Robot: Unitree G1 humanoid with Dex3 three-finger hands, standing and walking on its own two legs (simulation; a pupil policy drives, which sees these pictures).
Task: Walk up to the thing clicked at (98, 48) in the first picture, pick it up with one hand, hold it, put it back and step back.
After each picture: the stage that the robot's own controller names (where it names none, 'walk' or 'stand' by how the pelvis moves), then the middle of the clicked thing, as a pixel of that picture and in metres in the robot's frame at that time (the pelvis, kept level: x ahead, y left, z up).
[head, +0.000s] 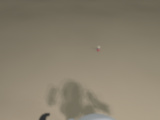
stand; (98, 48) +1.72 -0.20 -0.72
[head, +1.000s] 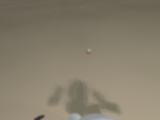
walk; (89, 52) +1.59 +0.13 -0.70
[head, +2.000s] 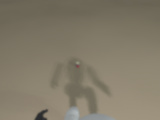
walk; (77, 64) +1.04 +0.26 -0.71
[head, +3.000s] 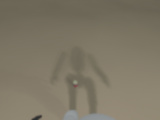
walk; (75, 83) +0.62 +0.19 -0.70
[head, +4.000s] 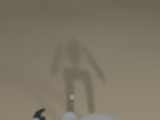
stand; (72, 98) +0.38 +0.17 -0.70
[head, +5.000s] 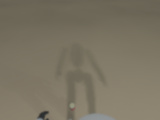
stand; (72, 106) +0.33 +0.18 -0.71
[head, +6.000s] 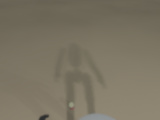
stand; (71, 105) +0.34 +0.20 -0.72
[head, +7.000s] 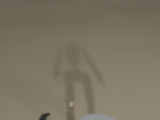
stand; (71, 105) +0.33 +0.21 -0.72
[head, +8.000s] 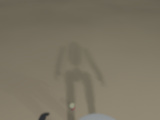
stand; (72, 106) +0.32 +0.19 -0.72
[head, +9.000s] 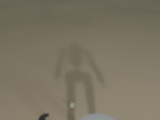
stand; (72, 106) +0.33 +0.19 -0.73
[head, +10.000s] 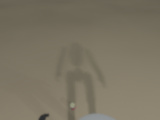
stand; (72, 106) +0.33 +0.19 -0.73
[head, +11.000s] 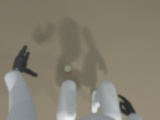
go down; (67, 69) +0.43 +0.16 -0.40
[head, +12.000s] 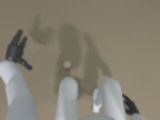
approach; (67, 66) +0.45 +0.16 -0.33
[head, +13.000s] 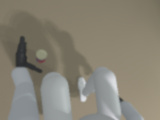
close in; (41, 56) +0.45 +0.20 -0.24
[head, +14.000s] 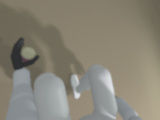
close; (28, 55) +0.44 +0.22 -0.24
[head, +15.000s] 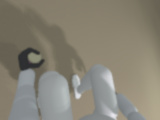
lift; (33, 58) +0.42 +0.20 -0.24
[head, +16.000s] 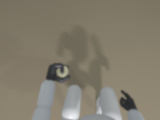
lift; (63, 74) +0.34 +0.18 -0.03
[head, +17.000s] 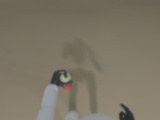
hold; (66, 81) +0.31 +0.17 -0.01
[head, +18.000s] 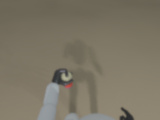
hold; (67, 80) +0.32 +0.17 +0.00
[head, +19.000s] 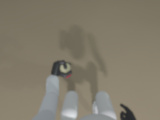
crouch; (66, 70) +0.39 +0.16 -0.07
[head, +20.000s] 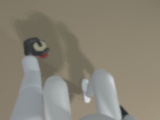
lower; (41, 50) +0.49 +0.21 -0.17
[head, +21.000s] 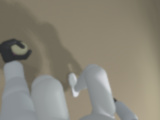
lower; (20, 51) +0.46 +0.23 -0.25
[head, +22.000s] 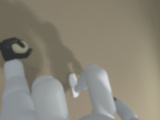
lower; (20, 50) +0.47 +0.24 -0.25
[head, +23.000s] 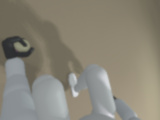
lower; (22, 49) +0.47 +0.22 -0.25
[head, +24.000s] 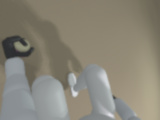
lower; (22, 49) +0.47 +0.22 -0.26
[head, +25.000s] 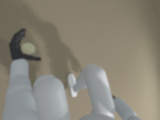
open; (27, 51) +0.46 +0.20 -0.26
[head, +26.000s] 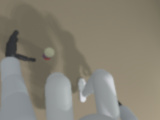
stand; (48, 54) +0.46 +0.18 -0.26
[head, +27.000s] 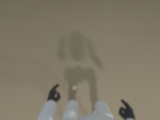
stand; (74, 88) +0.40 +0.13 -0.59
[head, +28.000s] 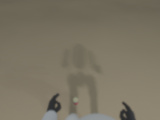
stand; (75, 101) +0.39 +0.14 -0.66
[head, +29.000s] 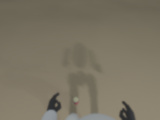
stand; (75, 100) +0.38 +0.14 -0.67
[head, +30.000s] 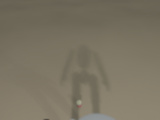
stand; (79, 103) +0.39 +0.13 -0.72
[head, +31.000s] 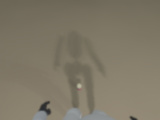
walk; (79, 87) +0.46 +0.10 -0.70
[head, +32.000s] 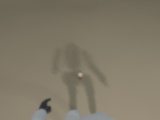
walk; (80, 76) +0.70 +0.13 -0.70
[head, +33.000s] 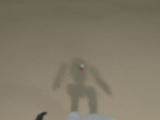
stand; (82, 67) +1.01 +0.16 -0.70
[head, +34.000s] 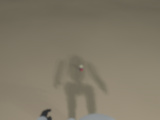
stand; (81, 68) +0.99 +0.15 -0.72
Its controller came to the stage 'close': yes
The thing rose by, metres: 0.71
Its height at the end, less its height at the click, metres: +0.00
